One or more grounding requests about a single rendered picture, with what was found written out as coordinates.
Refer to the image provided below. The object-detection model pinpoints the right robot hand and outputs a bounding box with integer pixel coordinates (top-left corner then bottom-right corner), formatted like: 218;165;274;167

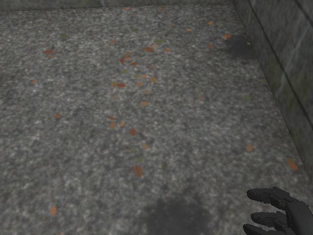
243;187;313;235

